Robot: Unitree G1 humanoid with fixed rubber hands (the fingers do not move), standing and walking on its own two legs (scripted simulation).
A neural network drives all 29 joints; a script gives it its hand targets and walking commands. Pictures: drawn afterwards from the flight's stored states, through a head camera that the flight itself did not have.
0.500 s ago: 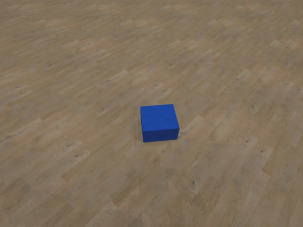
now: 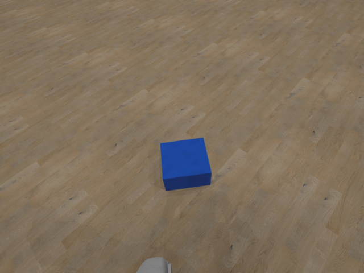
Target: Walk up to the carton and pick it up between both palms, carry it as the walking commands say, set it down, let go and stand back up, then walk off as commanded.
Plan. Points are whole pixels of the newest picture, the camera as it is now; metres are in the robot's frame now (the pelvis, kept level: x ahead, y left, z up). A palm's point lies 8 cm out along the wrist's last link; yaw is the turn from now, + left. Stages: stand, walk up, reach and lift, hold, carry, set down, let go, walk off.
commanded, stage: walk up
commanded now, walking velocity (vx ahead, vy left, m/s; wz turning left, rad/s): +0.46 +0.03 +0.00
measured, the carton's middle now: (184, 163) +0.78 +0.05 -0.70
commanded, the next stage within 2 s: none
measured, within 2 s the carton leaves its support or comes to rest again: neither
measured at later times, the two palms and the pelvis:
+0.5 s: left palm (83, 243) +0.21 +0.30 -0.15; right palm (282, 251) +0.18 -0.19 -0.10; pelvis +0.19 +0.05 +0.01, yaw +1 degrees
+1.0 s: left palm (126, 192) +0.35 +0.21 -0.14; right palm (281, 227) +0.24 -0.22 -0.15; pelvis +0.26 +0.00 +0.00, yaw +1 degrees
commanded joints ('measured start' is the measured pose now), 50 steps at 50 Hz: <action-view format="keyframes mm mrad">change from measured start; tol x16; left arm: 1 83 175 27 -10 4 -12 13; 50 -85 104 34 8 -14 92 50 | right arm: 1 0 -17 -4 -55 2 15 12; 10 -52 7 15 -86 13 1 14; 14 224 -218 -48 -7 10 -26 -21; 50 205 103 47 90 16 59 -68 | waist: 1 22 -164 -31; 11 -40 -123 -19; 14 -78 340 -127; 16 -9 -25 -91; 31 -10 204 -30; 39 11 -298 -172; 50 -31 -150 -56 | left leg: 1 -57 29 -28 -129 40 -22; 11 238 -36 99 -654 174 -49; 14 504 363 -481 -962 68 111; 19 241 239 -154 -898 308 39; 29 337 142 36 -897 546 46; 32 361 122 28 -782 889 73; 35 359 83 48 -648 641 60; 38 130 -30 -7 -418 -283 -17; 44 141 -34 -31 -318 -192 -42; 50 241 -53 7 -698 24 -24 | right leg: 1 37 -246 236 -266 -124 -116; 10 -6 -213 117 -185 -118 -105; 12 -69 -134 56 79 -61 -58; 14 -352 8 19 544 -427 9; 16 -405 -57 157 719 -335 18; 27 -334 -41 92 540 29 72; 34 -43 57 16 48 -5 26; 38 209 -319 338 -78 784 -78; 42 12 -216 237 -203 110 -129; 50 -31 -161 200 -189 -204 -96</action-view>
